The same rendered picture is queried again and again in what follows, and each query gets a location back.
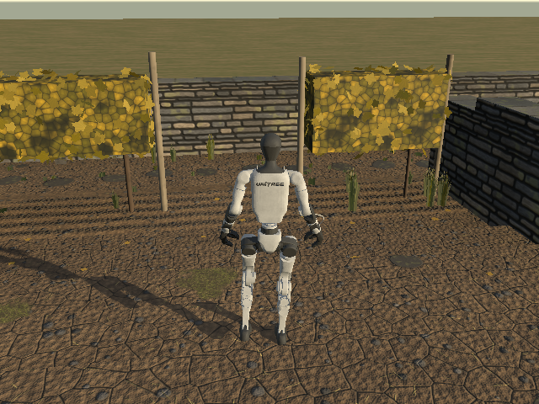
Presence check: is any robot right forearm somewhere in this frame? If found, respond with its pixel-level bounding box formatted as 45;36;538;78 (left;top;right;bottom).
303;204;321;234

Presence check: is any left robot upper arm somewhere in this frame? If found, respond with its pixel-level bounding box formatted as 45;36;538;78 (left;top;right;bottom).
229;169;253;215

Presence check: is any right robot shin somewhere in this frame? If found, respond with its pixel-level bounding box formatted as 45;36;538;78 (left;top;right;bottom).
277;281;291;334

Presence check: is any right robot hand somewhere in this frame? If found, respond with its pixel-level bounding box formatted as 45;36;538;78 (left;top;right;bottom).
304;230;323;247

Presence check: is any robot left thigh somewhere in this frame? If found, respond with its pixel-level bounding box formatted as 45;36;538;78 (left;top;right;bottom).
241;234;258;286

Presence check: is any left robot hand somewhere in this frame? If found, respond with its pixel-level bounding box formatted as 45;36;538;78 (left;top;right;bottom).
220;230;239;247

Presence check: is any right robot upper arm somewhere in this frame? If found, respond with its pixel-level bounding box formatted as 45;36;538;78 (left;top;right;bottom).
288;170;312;216

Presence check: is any robot left forearm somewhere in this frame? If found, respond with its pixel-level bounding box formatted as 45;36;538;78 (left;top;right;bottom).
221;202;237;233

